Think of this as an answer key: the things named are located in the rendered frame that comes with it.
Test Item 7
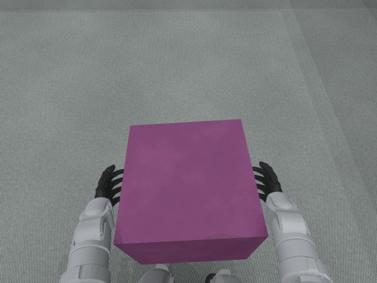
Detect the right robot hand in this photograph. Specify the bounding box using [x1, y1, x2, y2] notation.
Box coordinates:
[252, 162, 282, 202]

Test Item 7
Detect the robot left forearm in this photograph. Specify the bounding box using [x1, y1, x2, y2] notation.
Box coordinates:
[59, 198, 115, 283]

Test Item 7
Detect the robot right forearm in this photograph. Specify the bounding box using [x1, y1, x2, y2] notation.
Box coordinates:
[265, 192, 333, 283]

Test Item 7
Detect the carton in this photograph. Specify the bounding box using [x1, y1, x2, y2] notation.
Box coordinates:
[113, 119, 268, 265]

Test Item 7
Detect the left robot shin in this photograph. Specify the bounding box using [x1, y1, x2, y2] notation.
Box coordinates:
[156, 264, 169, 272]

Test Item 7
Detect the left robot hand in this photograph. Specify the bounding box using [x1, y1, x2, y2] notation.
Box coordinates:
[95, 165, 124, 206]

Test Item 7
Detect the robot left thigh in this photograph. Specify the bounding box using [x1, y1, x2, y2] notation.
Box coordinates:
[138, 268, 174, 283]

